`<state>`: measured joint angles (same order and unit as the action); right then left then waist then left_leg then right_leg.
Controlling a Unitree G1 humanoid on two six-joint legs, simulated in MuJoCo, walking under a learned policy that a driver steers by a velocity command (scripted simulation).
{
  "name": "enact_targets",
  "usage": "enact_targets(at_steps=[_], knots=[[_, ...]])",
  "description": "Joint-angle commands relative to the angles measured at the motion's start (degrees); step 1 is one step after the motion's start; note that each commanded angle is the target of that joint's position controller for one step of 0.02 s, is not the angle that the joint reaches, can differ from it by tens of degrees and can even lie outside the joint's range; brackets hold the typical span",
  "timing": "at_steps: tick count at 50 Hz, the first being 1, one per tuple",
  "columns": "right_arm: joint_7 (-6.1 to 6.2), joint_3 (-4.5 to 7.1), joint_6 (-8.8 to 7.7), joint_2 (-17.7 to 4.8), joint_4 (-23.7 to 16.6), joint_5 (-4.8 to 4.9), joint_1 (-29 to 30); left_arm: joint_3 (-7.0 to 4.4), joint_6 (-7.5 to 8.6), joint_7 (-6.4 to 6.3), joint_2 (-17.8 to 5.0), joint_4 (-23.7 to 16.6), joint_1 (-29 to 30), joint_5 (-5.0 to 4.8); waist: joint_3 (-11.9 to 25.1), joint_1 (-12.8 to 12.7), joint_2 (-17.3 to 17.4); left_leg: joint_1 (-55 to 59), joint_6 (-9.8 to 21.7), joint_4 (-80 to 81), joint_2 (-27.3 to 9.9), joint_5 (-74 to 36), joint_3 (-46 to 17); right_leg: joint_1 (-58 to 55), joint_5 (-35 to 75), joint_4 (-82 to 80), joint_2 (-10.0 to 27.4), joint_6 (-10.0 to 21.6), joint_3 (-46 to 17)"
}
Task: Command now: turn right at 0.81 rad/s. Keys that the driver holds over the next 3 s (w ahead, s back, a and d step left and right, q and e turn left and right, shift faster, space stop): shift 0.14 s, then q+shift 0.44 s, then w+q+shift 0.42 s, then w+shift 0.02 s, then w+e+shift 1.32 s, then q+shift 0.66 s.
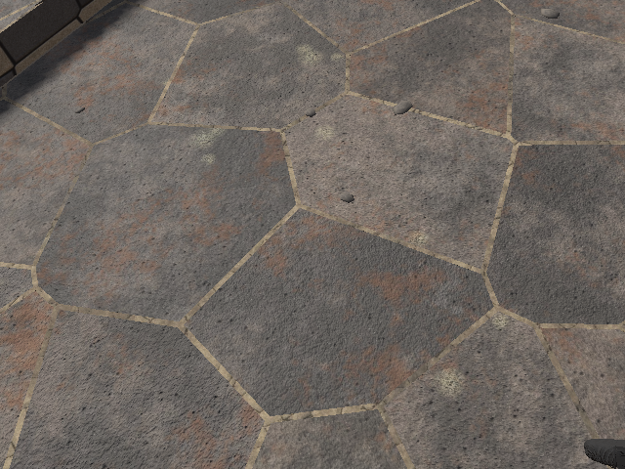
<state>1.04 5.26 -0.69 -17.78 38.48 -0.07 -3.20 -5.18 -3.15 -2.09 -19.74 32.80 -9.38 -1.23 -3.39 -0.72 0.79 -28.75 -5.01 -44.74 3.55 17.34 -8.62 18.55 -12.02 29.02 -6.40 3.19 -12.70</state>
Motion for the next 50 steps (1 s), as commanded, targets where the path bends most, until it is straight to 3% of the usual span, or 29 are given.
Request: enact_targets(at_steps=[1,4,6,7,8,9,11,13,16,20,22,23,24,25,26,28,29,31,33,40,41,42,44,45,46,47,48,49,50], knots=[[-0.43,1.15,-1.39,-4.9,-3.3,0.27,0.4,-2.68,0.4,0.13,-9.5,-4.6,2.3,0.32,9.5,-0.4,-10.8,1.6,0.5,4.3,0.4,0.2,0.9,-8.6,9.8,-5.0,13.3,7.9,-16.7],[-1.19,1.24,-2.07,-5.3,-2.9,0.23,-1.4,-1.78,0.2,0.65,-8.2,-4.6,3.0,0.25,10.6,-0.4,-11.7,7.9,2.0,11.5,-0.6,-0.9,2.3,-8.9,17.1,-1.6,12.9,7.5,-18.2],[-1.39,1.42,-2.4,-5.8,-2.3,-0.22,-3.2,-0.99,0.15,0.62,-6.7,-4.5,2.9,-0.01,9.9,0.9,-9.0,16.5,4.2,22.4,-3.4,-12.4,1.6,-5.7,10.4,1.3,10.0,4.4,-16.8],[-1.09,1.63,-2.23,-8.6,-3.5,-1.25,-2.3,-0.02,0.35,0.76,-3.9,-4.1,-0.5,0.98,10.9,-1.3,1.3,21.2,8.0,25.6,-13.2,-19.5,-8.9,-1.8,-5.9,10.1,4.9,1.2,-11.1],[-1.07,1.53,-1.89,-10.4,-2.8,-2.92,-1.6,-0.04,0.83,0.53,-4.1,-4.9,-1.2,0.82,6.4,-3.6,14.2,18.7,17.6,27.9,-21.1,-26.7,-20.8,5.9,-23.5,17.8,-3.1,-2.8,-1.5],[-1.21,0.14,-2.39,-5.5,-3.4,-2.59,-1.0,-0.81,1.29,0.09,-7.0,-3.6,-1.5,1.81,6.6,-2.3,11.3,16.1,22.0,28.3,-24.0,-23.1,-25.6,5.8,-25.8,26.9,0.6,-5.9,-2.6],[-1.48,-1.52,-2.44,-2.1,-2.8,-1.03,0.7,-0.37,1.18,0.33,-4.9,-1.3,-0.9,2.36,6.6,-2.8,6.3,15.7,17.3,27.5,-17.0,-13.6,-17.5,3.2,-20.5,25.4,3.8,-8.4,-0.6],[-1.27,-0.6,-1.21,-5.6,-2.5,0.79,0.2,0.27,1.53,0.73,-2.4,-1.3,1.4,2.52,4.5,-1.4,7.4,17.5,14.7,26.0,-12.6,-14.5,-14.7,3.8,-16.8,16.9,5.4,-9.7,4.1],[-0.59,1.93,0.83,-11.5,-2.7,1.17,-5.3,0.06,2.55,0.64,-2.1,-1.3,4.2,0.78,5.8,1.9,9.0,22.3,15.3,24.1,-10.6,-20.0,-16.8,2.7,-15.8,8.8,1.4,-9.2,7.6],[0.2,2.32,1.91,-9.8,-3.8,2.65,-4.0,-0.57,3.6,0.61,-2.0,0.9,1.0,-0.08,8.8,0.2,10.4,24.2,14.6,22.4,-10.1,-22.2,-20.8,-2.5,-8.1,-3.8,0.9,-7.0,7.1],[0.94,2.13,2.44,-8.2,-4.6,3.05,-3.2,-1.51,4.0,0.85,-3.9,2.8,-3.2,0.28,11.7,-1.1,8.3,15.1,10.7,18.6,-7.2,-17.3,-17.9,-15.7,2.1,-10.1,5.8,-4.3,5.9],[1.03,1.43,2.27,-5.5,-6.1,2.74,-2.2,-2.44,3.75,0.72,-8.0,2.9,-3.5,1.75,10.1,-0.5,-3.2,3.8,7.4,10.0,-2.3,-7.3,-10.1,-19.9,8.4,-10.1,15.0,1.2,-3.0],[0.63,1.46,1.83,-5.6,-6.5,2.35,-4.9,-2.69,3.6,1.01,-8.9,2.6,-0.7,3.58,7.7,1.1,-16.5,-4.7,4.3,0.4,2.9,14.7,-1.0,-19.0,22.5,-11.3,25.6,9.3,-12.5],[0.32,2.72,1.62,-9.3,-5.1,1.38,-7.5,-1.59,3.84,0.72,-5.2,1.0,1.7,3.94,7.3,1.4,-12.0,-6.0,2.0,-12.5,-1.0,18.1,-0.5,-17.3,30.0,-10.5,29.2,12.3,-11.3],[-0.04,3.43,1.9,-10.3,-3.7,1.8,-8.9,-0.85,3.89,0.13,-2.9,0.4,3.9,3.44,6.9,2.5,-8.1,-5.7,1.2,-17.9,-2.1,15.5,0.5,-16.2,30.6,-9.4,26.6,10.6,-6.0],[-0.32,2.73,2.92,-7.6,-3.5,1.75,-8.8,-0.64,3.96,-0.64,-2.4,0.8,5.7,1.51,4.6,2.5,-7.2,-9.8,-0.6,-21.7,-4.1,8.4,2.4,-17.4,31.6,-7.9,22.0,7.7,1.8],[-0.75,2.02,3.1,-5.9,-4.1,1.88,-7.6,-0.72,3.76,-0.92,-3.0,1.2,4.6,1.41,3.8,1.6,-7.7,-10.6,-1.4,-21.1,-4.9,6.4,4.3,-17.5,34.0,-7.9,20.8,7.7,4.7],[-1.72,0.85,2.93,-5.0,-6.9,2.58,-2.4,-1.33,3.73,-0.94,-4.5,2.8,-3.0,1.53,5.0,-3.5,-7.8,-14.3,-1.4,-17.9,-7.4,1.9,7.0,-21.8,7.8,-14.0,21.9,8.7,3.9],[-2.57,0.51,2.48,-5.8,-9.3,2.55,0.9,-1.64,4.53,-0.56,-6.3,3.3,-5.3,1.1,3.1,-5.4,-8.7,-17.6,-0.5,-14.9,-8.7,1.4,7.4,-23.8,-11.6,-18.8,24.0,8.5,1.0],[-3.93,-1.19,0.39,-3.7,-12.5,2.61,4.6,-2.57,7.01,1.44,-8.8,5.6,-8.7,1.0,-2.9,-5.9,-6.4,-20.3,3.8,-7.3,-11.4,-1.2,8.7,-26.2,-11.2,-22.7,26.3,5.9,10.4],[-6.27,-1.02,2.85,-4.9,-13.0,-3.94,8.4,-1.47,7.06,2.31,-6.9,7.5,-12.0,4.97,-2.6,-6.5,-6.7,-16.5,5.2,-5.5,-9.5,0.3,13.0,-24.0,-12.5,-22.4,25.5,3.7,15.7],[-7.31,-1.05,3.43,-4.7,-13.6,-3.73,9.9,-1.41,7.16,2.45,-6.8,7.9,-12.6,4.79,-3.5,-7.0,-9.0,-13.9,6.2,-4.0,-9.3,1.0,14.3,-21.7,-11.7,-22.1,24.6,2.7,18.1],[-8.13,-1.53,3.46,-4.2,-13.8,-2.67,10.2,-1.31,6.92,2.15,-8.0,8.7,-13.2,4.26,-4.2,-5.8,-10.1,-9.4,8.6,-1.7,-7.9,3.0,16.1,-20.0,-5.9,-20.3,25.0,1.7,21.2],[-7.88,-1.57,3.32,-4.3,-12.9,-2.38,7.7,-1.29,6.72,2.11,-8.8,8.7,-12.0,4.04,-3.1,-3.4,-10.0,-3.9,10.1,0.3,-5.8,4.8,17.6,-18.5,6.1,-16.8,24.9,0.9,23.7],[-6.97,-1.1,3.03,-5.3,-10.9,-2.06,2.7,-1.48,6.41,2.07,-10.1,8.8,-11.5,3.65,0.4,-0.3,-8.8,4.2,11.4,1.8,-2.0,7.7,19.7,-17.4,23.6,-8.7,24.4,0.5,26.3],[-5.79,-0.2,2.47,-6.4,-7.2,-1.81,-8.1,-1.58,6.03,2.17,-11.4,8.6,-10.3,2.72,6.3,6.0,-5.8,18.4,13.3,4.9,2.0,5.6,20.7,-13.4,40.0,6.5,23.1,0.1,29.4],[-4.4,1.78,2.19,-10.1,-1.8,-1.98,-23.8,-1.13,5.98,2.47,-11.0,7.2,-8.9,2.7,14.9,13.8,-0.2,40.6,15.4,6.2,3.2,7.1,15.9,1.0,36.1,28.0,21.0,-1.6,29.8],[-3.16,3.7,2.36,-20.1,-1.6,-0.96,-24.7,1.61,6.47,3.56,-0.6,1.4,-6.2,4.29,14.8,10.8,20.6,49.5,19.5,20.9,-14.2,30.0,-15.4,26.2,-19.5,47.3,11.5,-5.3,26.9],[-2.94,3.48,2.0,-20.8,-4.6,-0.37,-22.5,1.26,7.48,3.7,-4.3,-1.9,2.9,5.54,16.0,13.0,11.2,45.0,21.4,31.6,-17.8,37.2,-36.5,32.9,-17.4,53.8,8.3,-5.6,11.1]])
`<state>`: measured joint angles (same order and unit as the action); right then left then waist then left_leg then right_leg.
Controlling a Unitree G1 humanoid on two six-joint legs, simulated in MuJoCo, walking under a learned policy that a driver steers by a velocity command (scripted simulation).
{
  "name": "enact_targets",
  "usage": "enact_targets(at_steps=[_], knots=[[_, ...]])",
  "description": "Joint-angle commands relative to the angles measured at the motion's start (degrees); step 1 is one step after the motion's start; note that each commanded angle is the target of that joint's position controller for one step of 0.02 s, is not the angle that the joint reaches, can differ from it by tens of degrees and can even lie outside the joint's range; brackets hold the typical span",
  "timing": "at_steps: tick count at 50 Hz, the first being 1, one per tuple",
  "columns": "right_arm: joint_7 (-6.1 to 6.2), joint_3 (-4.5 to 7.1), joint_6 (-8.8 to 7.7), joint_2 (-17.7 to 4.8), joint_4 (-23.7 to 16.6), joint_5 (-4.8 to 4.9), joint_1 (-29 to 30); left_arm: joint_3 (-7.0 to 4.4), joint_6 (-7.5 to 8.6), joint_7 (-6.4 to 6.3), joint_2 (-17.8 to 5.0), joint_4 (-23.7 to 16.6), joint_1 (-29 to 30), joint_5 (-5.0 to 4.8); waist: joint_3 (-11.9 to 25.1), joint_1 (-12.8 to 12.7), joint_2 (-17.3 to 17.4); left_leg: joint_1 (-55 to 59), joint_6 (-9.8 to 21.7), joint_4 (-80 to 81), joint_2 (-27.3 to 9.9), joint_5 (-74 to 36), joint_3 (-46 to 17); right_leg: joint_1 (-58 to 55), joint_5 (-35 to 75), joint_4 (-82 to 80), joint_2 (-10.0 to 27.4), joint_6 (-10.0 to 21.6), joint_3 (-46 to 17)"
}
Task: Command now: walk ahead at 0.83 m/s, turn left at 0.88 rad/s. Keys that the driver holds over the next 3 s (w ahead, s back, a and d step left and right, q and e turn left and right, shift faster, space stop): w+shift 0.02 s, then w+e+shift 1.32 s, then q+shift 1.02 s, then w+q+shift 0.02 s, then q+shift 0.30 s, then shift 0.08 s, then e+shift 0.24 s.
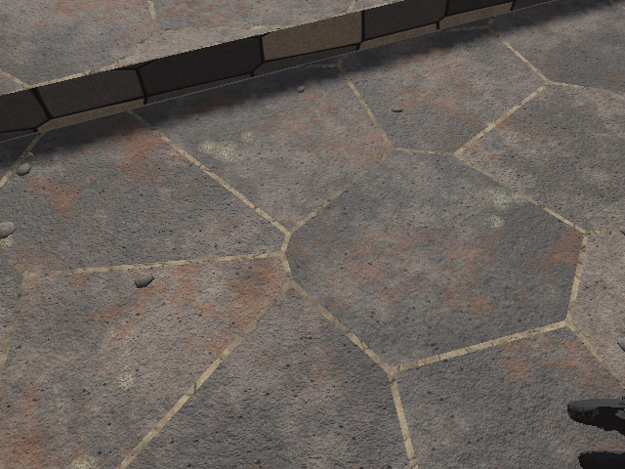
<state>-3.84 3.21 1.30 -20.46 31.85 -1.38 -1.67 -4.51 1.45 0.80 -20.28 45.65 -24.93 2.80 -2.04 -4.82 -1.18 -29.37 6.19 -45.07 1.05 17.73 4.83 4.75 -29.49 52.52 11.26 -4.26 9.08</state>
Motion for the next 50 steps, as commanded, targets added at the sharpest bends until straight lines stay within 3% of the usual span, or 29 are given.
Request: enact_targets(at_steps=[1,3,5,8,11,15,17,19,20,21,22,23,24,25,26,27,30,32,35,38,40,41,42,43,44,45,46,47,50], knots=[[2.16,4.81,0.22,-15.3,3.6,0.11,-21.8,0.25,3.21,0.99,-5.5,-15.8,20.1,0.55,7.9,14.6,8.5,43.3,10.1,32.2,-17.0,28.0,-44.8,51.0,6.3,30.1,-6.8,2.9,-11.8],[3.11,2.75,-1.12,-8.7,3.7,-0.66,-17.0,1.18,3.45,0.81,-4.8,-10.3,9.1,0.19,3.0,6.9,4.6,30.0,7.5,31.3,-13.6,13.5,-31.6,41.1,13.6,21.0,-2.1,3.9,-10.1],[3.13,0.97,-3.21,-5.1,3.8,-0.34,-12.8,1.63,1.44,1.32,-4.0,-6.5,3.6,0.41,2.1,3.1,6.5,20.7,5.9,33.5,-9.6,7.1,-24.0,32.9,17.0,17.9,-0.6,3.6,-10.0],[2.18,0.83,-5.63,-4.9,7.3,0.16,-16.9,1.97,-0.36,2.02,-2.6,-6.4,9.1,-1.37,-4.2,4.2,3.9,19.7,3.2,38.9,-8.2,-4.1,-16.9,38.0,23.7,13.2,-1.2,4.1,-8.9],[1.94,0.31,-6.93,-4.1,9.8,0.09,-22.1,2.51,0.07,2.31,-0.4,-7.5,15.8,-3.24,-7.5,7.1,3.6,22.4,-1.5,40.5,-6.9,-22.1,-7.5,41.2,29.0,5.2,-6.8,6.2,-11.2],[3.13,-1.29,-8.27,-1.5,12.6,0.22,-22.7,3.6,1.17,3.49,1.1,-7.8,20.5,-2.51,-6.7,6.2,2.0,27.0,-5.2,42.9,-6.6,-47.3,1.6,35.4,36.5,-7.5,-11.1,9.6,-3.0],[4.28,-1.19,-8.83,-3.2,13.3,0.1,-22.3,3.93,1.09,3.69,0.9,-6.6,18.4,-2.58,-2.3,4.1,4.2,31.3,-7.2,39.3,-7.7,-71.2,4.1,26.6,37.8,-11.7,-14.4,11.1,1.0],[6.21,-0.11,-8.04,-6.6,13.5,-0.88,-20.8,3.18,0.13,3.07,-2.1,-4.2,11.6,-2.41,3.3,-0.3,7.9,38.1,-8.6,28.4,-10.2,-91.8,5.2,19.0,32.7,-12.0,-18.2,12.3,2.7],[6.97,0.44,-6.91,-8.0,13.2,-1.67,-18.7,2.14,-0.22,2.67,-4.8,-1.7,3.1,-2.26,6.8,-5.0,8.2,38.4,-9.1,16.1,-11.0,-97.4,5.3,11.7,28.5,-11.9,-20.1,13.5,2.5],[7.38,0.98,-5.9,-9.4,11.9,-2.31,-14.6,0.71,-0.39,2.2,-7.6,2.0,-9.4,-2.19,10.3,-11.3,7.8,34.0,-9.2,-1.2,-11.1,-96.4,4.8,1.2,25.9,-14.3,-19.2,16.0,-0.8],[7.1,1.6,-5.13,-10.2,11.1,-1.38,-9.0,-1.04,-0.28,1.33,-9.8,4.9,-20.3,-2.69,11.0,-18.4,2.4,23.3,-8.5,-31.8,-4.4,-69.2,6.7,-9.7,26.1,-22.3,-15.3,21.1,-7.2],[5.52,-1.67,-6.81,1.6,7.9,-2.61,-5.0,-1.01,-1.0,0.6,-9.7,6.6,-15.6,-3.2,5.1,-9.9,-13.7,-5.7,-7.7,-53.0,6.8,8.5,1.2,-19.2,31.4,-13.0,-10.0,22.7,-18.2],[4.69,-3.13,-7.66,4.0,3.2,-0.09,-14.3,-1.31,-0.49,0.12,-12.1,2.7,-6.1,-1.91,14.0,0.3,-14.8,-20.9,-8.9,-60.1,6.0,12.2,-11.2,-26.7,16.9,-24.2,0.4,34.5,-48.3],[3.98,-3.47,-9.05,-0.7,3.1,-1.41,-11.7,-1.2,-0.61,-0.34,-8.1,0.2,-3.3,-2.02,11.6,-1.4,-3.1,-22.4,-7.0,-52.8,2.5,6.2,-15.2,-21.1,-2.0,-37.4,3.2,33.2,-57.6],[3.3,-3.32,-9.55,-2.9,3.4,-1.81,-10.4,-0.53,-0.52,-0.7,-5.0,0.6,-0.9,-1.81,3.7,2.1,5.4,-19.5,-5.6,-44.4,-0.6,1.4,-14.7,-9.2,-7.0,-41.8,2.0,29.7,-54.6],[3.36,-3.53,-8.94,-2.5,3.2,-2.9,-9.1,-0.27,0.11,-0.65,-4.5,0.8,1.0,-1.76,-0.8,4.9,8.4,-16.1,-5.9,-38.9,-2.5,1.4,-13.4,0.1,-2.3,-42.8,-0.6,27.3,-49.7],[3.18,-4.74,-4.93,-1.0,2.0,-4.03,-7.1,-0.02,2.83,-0.57,-5.5,0.4,3.3,-2.06,-7.0,8.2,7.6,-6.3,-9.1,-22.8,-6.5,0.4,-9.3,20.2,6.2,-45.4,-8.5,24.8,-37.1],[2.52,-5.33,-4.81,-0.3,-0.7,-2.57,-0.6,-0.78,3.56,-0.48,-6.6,0.1,3.4,-2.28,-7.4,5.9,4.4,-0.6,-10.5,-9.3,-7.2,-8.2,-6.5,25.5,14.4,-46.6,-11.5,23.8,-32.2],[2.35,-5.95,-4.99,2.0,-2.8,-0.32,5.8,-1.63,3.75,0.28,-7.0,0.6,1.0,-3.41,-4.5,0.8,0.5,6.2,-10.1,6.2,-4.9,-23.1,-4.6,20.8,25.5,-44.9,-13.0,19.3,-30.3],[2.87,-5.01,-5.58,-0.3,-3.2,-0.24,6.4,-2.52,3.28,0.09,-8.3,0.9,-0.9,-3.11,-0.9,-0.8,-1.8,7.8,-9.0,14.3,-2.4,-22.1,-5.3,8.3,38.2,-38.3,-11.2,16.7,-31.9],[3.86,-3.11,-6.21,-4.3,-0.8,-0.28,-1.6,-3.03,3.19,-0.26,-10.4,0.6,0.1,-2.44,5.8,3.2,-1.7,17.4,-7.8,16.4,0.5,-13.0,-5.8,2.7,52.3,-25.9,-11.1,14.1,-32.1],[4.55,-1.85,-6.62,-6.5,1.6,-0.17,-11.8,-3.33,3.43,-0.01,-12.0,0.0,3.0,-2.26,11.5,9.7,-0.9,29.0,-7.0,16.4,-0.4,-9.7,-6.1,5.3,53.2,-13.6,-12.8,12.7,-30.6],[5.74,0.13,-7.01,-10.5,4.1,-1.1,-25.3,-2.53,4.3,0.0,-8.8,-1.4,5.9,-2.15,18.3,16.1,1.6,43.6,-5.3,14.1,-8.4,3.3,-12.8,14.0,43.3,3.2,-15.1,12.1,-27.6],[6.32,1.46,-6.9,-14.8,5.4,-3.55,-31.0,0.05,4.77,-0.27,1.6,-4.4,5.5,-3.54,23.4,14.8,17.0,56.4,-2.7,21.2,-25.5,24.0,-37.0,31.4,0.1,21.0,-20.5,11.3,-21.0],[5.77,2.33,-6.12,-15.9,5.2,-2.78,-24.6,1.13,4.13,-0.18,0.5,-6.7,1.9,-4.33,25.4,9.1,25.9,54.1,1.4,31.0,-29.8,31.2,-58.8,40.1,2.3,29.2,-17.7,11.5,-17.3],[5.43,1.27,-5.74,-8.5,3.7,-2.29,-17.9,0.61,2.83,-0.45,-3.6,-5.1,7.0,-2.75,15.6,9.6,13.9,45.7,0.8,30.9,-25.8,32.9,-48.4,42.7,9.3,29.8,-12.9,11.5,-15.4],[5.13,0.37,-5.56,-4.6,4.2,-1.89,-15.9,0.39,2.24,0.28,-4.0,-5.3,10.4,-1.79,9.5,9.3,7.3,38.5,-0.1,29.9,-22.8,20.9,-36.7,41.8,13.1,26.7,-10.8,11.0,-14.1],[4.97,0.0,-5.55,-3.1,5.5,-2.16,-16.3,0.31,1.6,1.19,-3.5,-5.6,12.5,-1.32,6.7,8.8,4.7,34.0,-1.2,30.1,-20.3,10.4,-28.7,40.4,13.9,24.9,-9.2,10.3,-13.8],[4.19,-1.04,-6.93,1.0,11.2,-0.71,-21.6,1.62,-0.57,3.09,0.9,-8.9,16.4,-0.74,2.2,6.8,7.8,29.5,-3.1,31.0,-17.5,-7.7,-14.9,42.2,14.7,23.9,-6.2,9.9,-13.1]])
Over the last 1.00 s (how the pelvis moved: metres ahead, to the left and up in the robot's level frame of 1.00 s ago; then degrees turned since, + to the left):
0.13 0.15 -0.04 31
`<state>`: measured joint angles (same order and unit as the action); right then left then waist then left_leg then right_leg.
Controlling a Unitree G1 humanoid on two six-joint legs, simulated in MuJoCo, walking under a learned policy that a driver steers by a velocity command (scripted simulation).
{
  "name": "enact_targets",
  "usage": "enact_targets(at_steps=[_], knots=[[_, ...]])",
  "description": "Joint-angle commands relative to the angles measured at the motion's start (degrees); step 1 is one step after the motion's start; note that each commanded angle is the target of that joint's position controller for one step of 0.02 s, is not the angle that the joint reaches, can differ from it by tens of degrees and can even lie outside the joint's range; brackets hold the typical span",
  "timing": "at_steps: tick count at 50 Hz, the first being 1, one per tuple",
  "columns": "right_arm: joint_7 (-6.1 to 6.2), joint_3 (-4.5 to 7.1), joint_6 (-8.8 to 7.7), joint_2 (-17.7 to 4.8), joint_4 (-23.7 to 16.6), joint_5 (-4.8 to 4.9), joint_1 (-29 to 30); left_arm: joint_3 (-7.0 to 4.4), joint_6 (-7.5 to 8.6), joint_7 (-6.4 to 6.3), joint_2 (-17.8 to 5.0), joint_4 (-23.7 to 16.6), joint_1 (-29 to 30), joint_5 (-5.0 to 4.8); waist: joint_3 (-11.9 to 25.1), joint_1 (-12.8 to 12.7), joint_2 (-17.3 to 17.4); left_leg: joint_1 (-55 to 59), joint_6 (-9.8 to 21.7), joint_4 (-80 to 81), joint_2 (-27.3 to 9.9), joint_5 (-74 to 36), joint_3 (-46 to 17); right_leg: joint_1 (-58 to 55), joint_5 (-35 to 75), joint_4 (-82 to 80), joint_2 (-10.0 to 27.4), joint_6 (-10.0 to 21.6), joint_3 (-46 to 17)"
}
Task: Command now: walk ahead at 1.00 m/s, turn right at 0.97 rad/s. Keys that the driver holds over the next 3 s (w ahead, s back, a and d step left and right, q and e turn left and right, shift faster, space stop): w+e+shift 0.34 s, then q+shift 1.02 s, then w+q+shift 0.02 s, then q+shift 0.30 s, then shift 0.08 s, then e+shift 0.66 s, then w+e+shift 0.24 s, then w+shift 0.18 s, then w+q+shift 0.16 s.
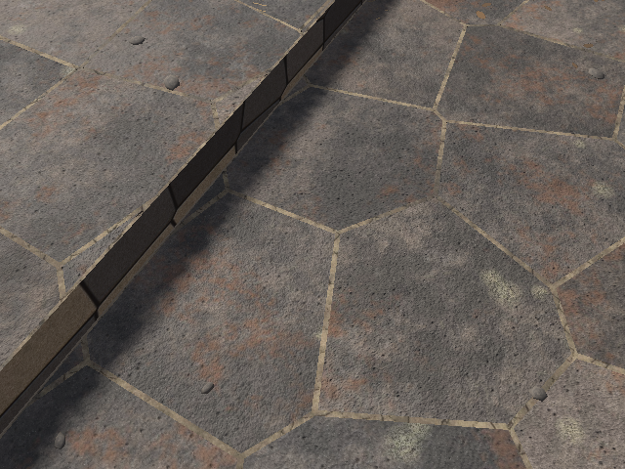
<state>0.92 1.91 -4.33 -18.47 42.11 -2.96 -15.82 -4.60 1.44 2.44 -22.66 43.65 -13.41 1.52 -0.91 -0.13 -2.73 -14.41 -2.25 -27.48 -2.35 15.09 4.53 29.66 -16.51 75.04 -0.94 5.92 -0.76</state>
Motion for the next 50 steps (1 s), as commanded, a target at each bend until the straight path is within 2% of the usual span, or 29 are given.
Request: enact_targets(at_steps=[1,4,7,9,11,13,14,15,16,17,18,19,21,23,24,25,27,29,31,33,34,35,36,37,38,39,42,45,50], knots=[[-0.97,0.26,-1.8,-0.8,1.7,1.36,-7.5,2.16,-1.04,1.75,3.9,-8.3,6.5,0.55,0.2,1.4,8.8,13.6,5.0,14.3,-14.2,-10.1,-11.2,18.3,3.0,0.9,6.4,-0.4,-2.7],[-1.18,0.54,-3.0,-2.4,2.5,1.31,-5.0,3.21,-1.35,2.55,4.0,-12.1,11.5,0.36,-2.5,-1.0,9.0,8.8,4.4,18.1,-12.4,-20.1,-0.8,16.4,11.2,-6.6,6.3,-0.4,-0.2],[-0.76,0.94,-3.26,-4.3,4.2,1.05,-6.7,3.92,-1.38,3.66,3.3,-14.0,18.2,0.33,-7.3,-0.2,5.3,8.7,3.4,21.6,-10.1,-27.3,7.2,12.3,15.6,-21.2,4.7,1.1,6.3],[-0.27,1.22,-2.94,-6.1,5.3,0.93,-9.7,4.23,-1.13,3.86,3.5,-13.7,19.9,0.28,-7.0,0.0,5.1,11.8,1.8,18.0,-9.0,-51.8,11.3,5.2,15.0,-28.1,0.3,3.4,12.0],[0.88,2.12,-1.76,-9.8,5.3,1.02,-11.2,3.59,-0.92,3.21,1.7,-11.7,14.6,0.34,-1.9,-3.7,8.6,16.5,0.9,7.2,-10.8,-74.3,11.6,-3.3,11.4,-30.3,-3.8,5.1,13.5],[1.36,2.9,0.06,-12.5,3.5,0.78,-6.8,1.32,-0.56,1.79,-2.7,-5.9,-4.7,0.28,7.1,-13.4,9.9,11.1,2.0,-17.4,-13.4,-79.0,9.5,-24.6,7.4,-32.3,-6.0,8.3,9.5],[0.69,2.88,0.63,-11.6,2.6,0.38,-5.3,-0.61,-0.31,0.32,-5.3,-1.9,-14.5,-0.13,10.7,-16.2,6.1,-0.2,2.4,-36.7,-10.7,-55.0,9.1,-40.4,6.2,-37.3,-5.3,10.2,4.2],[-0.51,1.7,0.38,-5.6,0.5,-0.33,-4.1,-2.47,-1.18,-1.36,-9.8,-1.6,-10.6,-1.74,7.0,-10.3,-7.8,-18.4,1.2,-59.1,0.9,7.3,8.6,-46.2,7.1,-38.5,3.2,12.2,-10.2],[-0.43,1.17,-0.75,-5.6,-6.7,1.27,-6.3,-3.3,-2.1,-1.44,-15.2,-4.7,-8.2,0.36,17.5,-6.1,-10.1,-35.7,-0.4,-71.7,3.9,13.9,-3.0,-59.6,3.9,-48.6,14.2,24.0,-39.8],[-0.49,0.9,-2.22,-7.6,-7.7,1.0,-0.8,-3.38,-2.22,-2.16,-12.5,-5.2,-10.3,0.06,15.7,-8.4,0.6,-39.0,0.1,-67.3,0.8,8.8,-9.5,-55.7,-3.7,-57.4,15.7,22.8,-45.4],[-0.41,0.45,-2.67,-7.0,-6.7,1.57,-1.3,-2.37,-1.55,-2.84,-8.2,-3.9,-7.5,0.05,4.8,-4.5,5.3,-37.7,0.5,-60.5,-1.9,5.5,-8.6,-44.0,3.6,-60.2,15.9,20.1,-39.8],[-0.14,0.22,-2.07,-6.3,-5.3,1.07,-1.8,-1.34,-0.38,-3.27,-5.3,-3.3,-4.6,0.06,-0.4,-0.5,9.5,-31.9,0.2,-55.2,-4.1,5.0,-7.5,-33.0,17.4,-59.3,14.2,17.6,-32.8],[-0.3,-0.22,0.68,-4.3,-2.5,-0.35,-6.6,0.8,1.95,-3.27,-0.8,-3.3,-0.7,-0.68,-2.2,4.4,11.5,-19.2,-1.0,-47.8,-6.0,7.5,-6.8,-18.1,44.4,-58.5,11.5,14.6,-20.1],[-1.14,-0.6,1.8,-1.9,-2.3,0.28,-5.7,1.23,3.58,-2.34,-0.5,-0.8,-1.6,-0.78,-2.8,4.8,8.5,-14.1,-0.5,-36.7,-4.9,4.4,-4.1,-12.6,55.0,-59.8,7.4,11.4,-10.4],[-0.09,0.33,-0.75,-2.5,-3.8,4.42,-0.1,1.2,4.76,-2.56,1.6,-2.8,3.3,-2.94,-1.9,2.6,7.9,-17.5,-1.0,-34.2,-5.4,0.5,-6.1,-13.4,51.3,-59.1,7.8,9.8,-10.5],[-0.3,-0.43,-1.89,-0.9,-4.5,4.61,2.0,1.33,4.96,-3.15,0.6,-2.2,3.8,-3.44,-0.6,2.5,7.1,-16.7,-0.4,-27.2,-5.0,-4.8,-5.0,-14.0,49.5,-59.2,5.8,7.7,-6.3],[-1.54,-1.29,-3.52,2.1,-5.4,3.98,8.4,1.32,4.52,-4.62,0.3,0.1,-1.9,-2.4,0.6,-2.4,5.5,-12.2,0.8,-11.3,-0.4,-25.0,-1.1,-15.4,43.9,-59.0,1.7,3.6,0.0],[-3.05,-0.74,-3.86,1.6,-6.6,3.94,11.1,1.46,3.83,-5.29,-0.7,2.2,-6.6,-1.41,1.5,-4.4,2.0,-8.7,1.6,-4.6,3.9,-36.1,0.4,-18.9,41.9,-57.9,2.2,0.8,1.5],[-4.16,1.16,-3.32,-2.3,-6.6,4.06,6.7,1.21,2.83,-5.79,-1.5,1.6,-4.7,-0.96,4.0,-1.5,-2.6,-3.6,2.7,-3.4,7.4,-33.5,1.3,-21.5,47.2,-50.0,2.5,-2.5,2.6],[-4.55,3.75,-2.38,-7.1,-3.7,3.82,-6.7,0.74,1.76,-6.38,-2.4,-0.9,0.7,-0.47,8.8,6.3,-4.9,8.1,4.5,-5.9,9.1,-26.8,0.8,-19.8,55.7,-33.9,3.8,-5.4,2.9],[-4.03,4.52,-1.79,-8.4,-1.4,3.76,-16.4,0.63,1.49,-6.35,-2.4,-2.7,5.9,-0.29,9.2,13.0,-0.7,15.2,7.3,-1.4,4.6,-30.6,-4.8,-13.5,43.1,-14.1,1.2,-7.6,3.9],[-3.39,3.71,-1.83,-9.9,-1.3,2.65,-15.7,2.19,1.28,-4.99,5.5,-3.9,-0.2,2.18,10.0,6.4,18.9,25.7,12.8,-6.2,-5.4,-58.9,-19.0,2.5,-22.3,10.3,-8.1,-9.7,3.6],[-2.82,3.49,-2.09,-12.1,-6.5,-0.93,-7.3,3.15,1.68,-3.4,5.7,-4.9,-12.5,-0.65,23.1,-0.3,17.8,33.3,24.3,0.7,-17.7,-50.0,-48.7,10.4,-21.4,22.4,-9.4,-10.8,-8.9],[-2.29,4.37,-0.63,-10.4,-10.7,0.18,-0.9,2.27,1.66,-2.54,-0.8,-5.1,-8.9,-1.62,22.2,2.0,9.1,26.9,24.6,6.3,-16.5,-27.0,-50.1,10.4,-14.4,19.7,-5.9,-8.6,-11.3],[-1.68,3.5,0.75,-7.2,-11.8,2.07,3.1,1.5,1.13,-2.7,-2.7,-6.8,-1.7,-1.48,12.2,1.4,0.1,15.3,22.0,9.4,-12.4,-9.0,-44.9,12.1,-10.0,14.6,-4.1,-7.4,-9.8],[-1.4,2.94,1.59,-6.3,-12.4,3.16,4.8,1.37,0.43,-3.26,-2.1,-7.7,0.9,-0.7,7.6,-0.3,-4.6,6.4,19.9,12.3,-9.7,-0.7,-42.9,11.0,-7.6,10.0,-2.9,-7.1,-9.0],[-0.92,3.27,2.46,-6.5,-12.6,3.04,6.7,1.45,-0.69,-4.07,0.3,-8.0,0.0,-0.05,2.9,-2.7,1.3,-5.7,16.2,13.1,-1.8,-5.5,-34.3,4.5,-5.3,-7.0,-1.4,-8.3,-8.7],[0.47,4.26,3.7,-8.4,-11.3,3.7,3.3,1.74,-0.42,-5.08,2.5,-8.3,3.0,-0.05,8.3,-1.0,4.4,-2.6,14.8,8.9,-0.4,-20.9,-31.7,2.5,-2.6,-17.6,-3.2,-10.7,-8.1],[2.27,5.25,6.7,-9.1,-12.2,4.67,4.2,0.93,-0.47,-5.35,1.5,-8.8,9.3,-1.42,8.1,1.3,10.0,0.5,9.8,9.2,2.1,-1.2,-35.1,2.5,3.7,-28.2,-4.1,-11.2,-10.4]])
Over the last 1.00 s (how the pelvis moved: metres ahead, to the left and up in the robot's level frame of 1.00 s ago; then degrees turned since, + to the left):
0.88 0.03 0.03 -34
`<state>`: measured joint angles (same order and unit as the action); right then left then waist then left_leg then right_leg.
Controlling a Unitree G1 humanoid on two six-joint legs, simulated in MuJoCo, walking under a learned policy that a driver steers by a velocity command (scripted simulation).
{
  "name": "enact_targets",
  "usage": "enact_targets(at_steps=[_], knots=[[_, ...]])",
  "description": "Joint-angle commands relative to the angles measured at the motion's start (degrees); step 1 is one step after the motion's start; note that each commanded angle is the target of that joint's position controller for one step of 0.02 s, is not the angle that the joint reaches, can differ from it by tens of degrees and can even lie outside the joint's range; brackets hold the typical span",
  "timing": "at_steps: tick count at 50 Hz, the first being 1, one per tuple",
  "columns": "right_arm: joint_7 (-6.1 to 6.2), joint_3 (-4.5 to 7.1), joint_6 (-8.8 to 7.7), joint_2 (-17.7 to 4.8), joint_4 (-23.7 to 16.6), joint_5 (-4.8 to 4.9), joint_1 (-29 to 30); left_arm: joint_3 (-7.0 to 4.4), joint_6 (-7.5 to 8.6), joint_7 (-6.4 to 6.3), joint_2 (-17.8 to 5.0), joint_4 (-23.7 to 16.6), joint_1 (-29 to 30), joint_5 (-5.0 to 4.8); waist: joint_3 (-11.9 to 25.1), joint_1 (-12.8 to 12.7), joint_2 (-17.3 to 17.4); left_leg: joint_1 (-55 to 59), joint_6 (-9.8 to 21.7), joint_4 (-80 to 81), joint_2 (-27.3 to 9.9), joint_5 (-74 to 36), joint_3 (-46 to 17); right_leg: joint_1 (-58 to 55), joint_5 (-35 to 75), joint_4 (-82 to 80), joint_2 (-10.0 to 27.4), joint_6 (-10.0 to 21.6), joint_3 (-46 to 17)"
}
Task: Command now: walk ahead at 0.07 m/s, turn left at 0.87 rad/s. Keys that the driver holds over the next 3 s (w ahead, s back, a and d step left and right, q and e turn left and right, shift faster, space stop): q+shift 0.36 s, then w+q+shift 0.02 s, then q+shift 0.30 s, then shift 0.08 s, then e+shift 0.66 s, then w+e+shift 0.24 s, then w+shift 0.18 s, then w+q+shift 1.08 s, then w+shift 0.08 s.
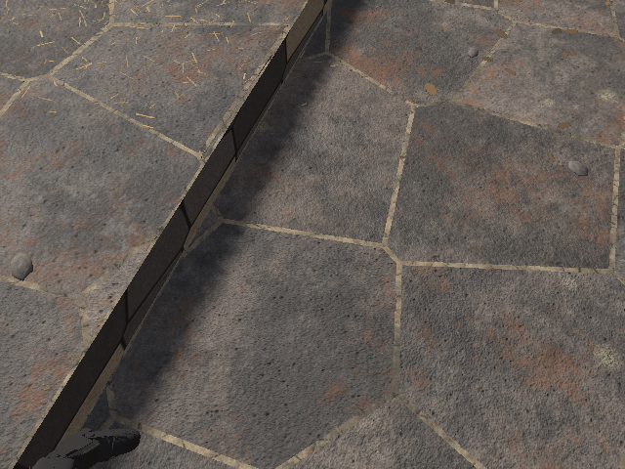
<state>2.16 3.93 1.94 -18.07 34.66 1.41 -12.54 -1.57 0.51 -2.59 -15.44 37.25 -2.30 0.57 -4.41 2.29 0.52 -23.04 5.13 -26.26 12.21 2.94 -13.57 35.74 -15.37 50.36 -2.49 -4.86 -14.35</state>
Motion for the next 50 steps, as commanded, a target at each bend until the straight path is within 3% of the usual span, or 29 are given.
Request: enact_targets(at_steps=[1,5,8,9,10,11,12,13,14,15,17,19,22,25,28,31,33,34,35,36,37,38,39,40,44,46,47,48,50], knots=[[1.07,3.37,0.75,-9.3,-4.8,0.15,0.7,-2.24,0.83,-0.18,-5.7,-2.5,-0.7,-0.58,10.9,-0.6,7.8,9.7,2.4,7.9,-12.1,12.7,-17.8,-4.1,2.7,-5.6,-2.8,-0.3,2.9],[0.92,3.91,1.26,-8.8,-5.4,-0.24,0.5,-2.97,2.93,0.92,-6.5,-2.3,1.8,-0.92,9.9,0.5,10.1,13.1,3.0,5.2,-12.3,7.5,-22.3,-9.2,1.6,-15.6,-3.5,0.8,2.0],[0.41,3.8,1.2,-8.0,-6.5,0.32,2.6,-4.17,3.8,1.63,-8.3,-0.4,-1.9,-1.28,10.0,-1.8,9.7,11.7,1.3,1.1,-10.3,7.5,-24.4,-19.8,7.9,-29.4,-1.2,2.6,2.7],[0.11,3.03,1.27,-5.6,-6.1,0.58,0.2,-4.48,3.58,1.56,-9.3,-0.2,-2.1,-1.06,12.4,-0.8,4.0,7.3,-0.8,-5.7,-6.9,22.2,-20.4,-28.1,13.4,-33.1,5.3,5.3,-0.1],[-0.17,2.26,1.22,-3.5,-6.0,0.26,-3.0,-4.87,2.58,1.1,-12.4,-1.6,-0.7,0.14,14.0,1.4,-7.6,-2.3,-3.4,-17.1,-1.5,33.7,-10.1,-35.7,22.1,-31.0,17.0,12.0,-10.2],[-0.82,3.46,0.65,-8.2,-7.3,0.57,-3.3,-5.01,2.05,1.24,-11.9,-1.5,-1.8,2.15,13.4,1.4,-16.4,-8.7,-6.1,-29.7,-1.1,35.4,-2.9,-32.8,25.5,-32.0,23.8,18.9,-18.0],[-1.12,4.65,0.48,-12.7,-5.9,0.2,-3.1,-4.5,1.93,1.0,-8.8,-2.7,-0.2,1.59,11.0,0.6,-11.7,-10.7,-8.4,-36.2,-4.9,30.3,-1.0,-31.0,22.2,-32.2,22.7,19.1,-14.5],[-1.1,4.99,0.88,-13.1,-4.5,0.3,-3.4,-3.96,1.51,0.55,-6.8,-3.3,1.5,0.79,8.9,0.4,-8.2,-11.5,-9.2,-39.2,-6.3,26.0,0.4,-29.5,17.0,-31.4,18.7,16.7,-8.2],[-0.72,4.64,1.59,-11.5,-3.5,0.02,-4.3,-3.61,0.91,0.04,-6.4,-3.8,2.0,0.18,8.1,0.4,-5.9,-12.5,-9.9,-43.4,-7.1,23.0,1.9,-28.9,13.7,-31.0,16.2,15.0,-4.4],[-0.84,4.06,2.0,-10.1,-3.6,-0.05,-5.0,-3.31,0.42,-0.36,-6.4,-3.9,2.4,-0.07,6.2,-0.1,-5.8,-14.1,-10.5,-47.8,-7.8,21.3,3.8,-27.3,14.9,-31.4,15.6,15.2,-1.8],[-1.03,3.17,1.96,-8.1,-4.9,0.5,-3.3,-2.97,-0.36,-0.86,-6.4,-3.7,1.3,0.7,4.9,-1.0,-7.0,-15.7,-11.4,-48.6,-10.4,18.9,8.6,-26.6,17.0,-32.9,13.9,15.9,3.7],[-1.01,2.56,1.49,-7.2,-6.3,0.75,-0.4,-3.42,-0.78,-1.06,-7.8,-3.0,-2.8,0.91,6.8,-3.9,-8.7,-19.2,-12.3,-45.0,-13.7,16.3,11.3,-32.0,10.5,-35.1,15.1,16.7,5.1],[-1.22,2.17,1.02,-6.3,-7.8,0.19,2.8,-3.98,-0.76,-0.88,-8.9,-2.3,-4.0,0.92,6.2,-5.4,-8.3,-20.0,-13.3,-39.4,-17.0,16.6,11.8,-35.1,11.5,-35.8,17.3,18.0,7.0],[-1.68,1.67,0.83,-4.7,-7.9,-0.29,3.0,-4.75,-0.51,0.0,-10.2,-1.7,-3.2,0.73,7.3,-4.9,-8.2,-15.2,-12.7,-32.4,-18.6,16.1,13.1,-34.5,16.2,-35.2,18.7,18.0,11.9],[-2.34,1.59,1.27,-4.4,-7.6,-0.26,2.9,-5.44,-0.32,1.12,-11.2,-1.4,-1.8,0.1,7.6,-4.0,-8.5,-8.1,-10.7,-24.7,-18.4,15.1,15.5,-31.7,18.6,-34.3,19.8,17.0,16.5],[-3.03,2.15,2.49,-5.2,-7.6,-0.03,3.1,-6.15,0.28,2.34,-12.2,-0.6,-1.9,-1.5,8.2,-3.1,-9.2,-2.3,-8.0,-16.7,-17.4,15.8,17.5,-32.1,22.1,-30.8,21.8,14.9,19.2],[-3.39,3.01,3.09,-5.7,-6.7,0.13,0.6,-6.27,0.45,2.69,-11.6,0.1,-1.8,-2.77,9.1,-0.6,-8.0,5.0,-5.0,-6.6,-15.5,11.3,18.7,-30.8,20.8,-24.5,21.5,11.4,22.3],[-2.84,4.14,3.0,-7.6,-5.2,-0.06,-3.5,-5.91,0.43,2.96,-9.5,1.4,-4.4,-2.83,10.2,0.9,-4.0,13.4,-2.5,-0.9,-13.7,5.7,17.1,-26.1,17.4,-16.5,18.7,8.0,25.2],[-1.75,6.28,2.54,-14.5,-4.6,-0.05,-8.2,-5.12,0.48,3.21,-7.1,0.7,-6.0,-1.1,10.2,1.7,10.6,26.7,2.6,4.0,-22.4,-16.1,1.7,-9.5,-2.7,0.7,12.5,2.9,28.6],[-1.48,6.38,1.12,-19.6,-6.8,-1.92,-4.6,-3.81,0.71,2.84,-4.8,-3.9,-3.2,1.28,14.2,-1.0,22.2,30.3,15.2,2.9,-35.1,-24.3,-19.2,7.3,-24.0,15.4,4.7,-0.6,21.8],[-2.33,5.19,-0.55,-14.1,-7.4,-2.67,-4.4,-4.86,0.59,2.33,-9.0,-3.2,1.0,0.78,17.0,3.8,11.8,28.3,16.2,4.7,-34.6,-22.6,-15.0,7.9,-22.5,21.8,5.3,-0.1,13.7],[-2.3,4.11,-1.58,-12.3,-6.0,-2.61,-3.4,-4.89,0.44,1.95,-9.3,-3.2,1.7,-0.7,14.1,2.2,9.6,24.8,13.1,4.8,-31.8,-19.1,-9.1,7.3,-17.5,21.5,6.1,1.4,12.6],[-1.83,3.42,-1.83,-10.0,-5.6,-1.64,0.1,-4.92,0.1,1.34,-9.0,-1.3,-0.9,-0.84,12.5,-0.2,6.0,22.6,9.6,4.4,-28.8,-15.6,-4.0,6.4,-12.7,18.8,7.5,1.7,12.4],[-1.35,2.34,-1.64,-7.4,-5.7,-0.85,3.5,-4.93,-0.36,1.02,-9.5,-0.2,-2.8,-0.36,11.9,-1.6,6.3,20.4,7.8,4.1,-27.5,-16.8,-0.7,4.4,-9.1,16.9,7.8,1.3,12.9],[-0.61,-0.71,-2.56,-1.6,-3.0,-3.21,6.5,-3.43,-1.2,1.99,-5.7,3.6,-9.0,-1.19,12.5,-3.8,6.1,14.0,6.0,5.7,-23.7,-18.3,10.0,-9.0,-0.4,7.8,7.8,-0.2,13.7],[-0.51,-0.43,-2.79,-2.9,-1.5,-3.85,6.5,-2.73,-1.5,2.2,-5.2,2.5,-6.3,-1.4,9.4,-2.1,7.4,12.2,5.9,6.9,-24.1,-13.1,11.7,-12.0,0.1,0.2,7.6,-0.2,13.3],[-0.41,0.26,-2.59,-5.1,-0.8,-3.9,6.1,-2.96,-1.68,2.23,-6.5,1.5,-5.1,-1.44,7.9,-1.2,8.2,12.3,6.7,7.6,-25.4,-11.0,10.8,-11.4,-1.1,-0.7,7.3,-0.1,13.9],[-0.3,1.0,-2.2,-7.3,-0.2,-3.71,5.6,-3.36,-1.85,2.25,-8.2,0.6,-4.6,-1.6,6.6,-0.6,8.5,12.9,7.8,8.1,-27.0,-9.0,9.5,-9.6,-3.0,-0.2,7.1,0.0,14.5],[-0.18,1.5,-1.5,-8.0,0.7,-3.09,4.9,-3.77,-2.22,2.34,-9.2,-0.6,-4.6,-1.93,4.6,0.1,7.3,14.6,9.2,8.4,-29.9,-6.2,7.2,-5.7,-6.6,1.0,7.8,0.3,14.3]])
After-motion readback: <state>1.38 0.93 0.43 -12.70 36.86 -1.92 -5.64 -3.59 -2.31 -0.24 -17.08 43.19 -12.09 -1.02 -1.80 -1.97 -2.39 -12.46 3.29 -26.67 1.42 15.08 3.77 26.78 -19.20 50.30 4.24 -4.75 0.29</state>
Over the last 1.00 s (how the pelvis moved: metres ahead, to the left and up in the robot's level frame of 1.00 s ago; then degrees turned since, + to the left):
0.69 -0.10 0.00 -4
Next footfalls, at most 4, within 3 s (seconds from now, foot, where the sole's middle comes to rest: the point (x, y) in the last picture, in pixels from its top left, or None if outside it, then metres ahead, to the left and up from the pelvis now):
0.18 right None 0.18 -0.15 -0.77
0.68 left None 0.05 0.09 -0.77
1.22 right None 0.20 -0.08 -0.77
1.70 left None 0.26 0.17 -0.77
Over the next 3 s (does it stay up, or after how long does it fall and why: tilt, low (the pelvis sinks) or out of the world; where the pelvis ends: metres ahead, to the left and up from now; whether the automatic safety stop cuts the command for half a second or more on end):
stays up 1.18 0.29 0.06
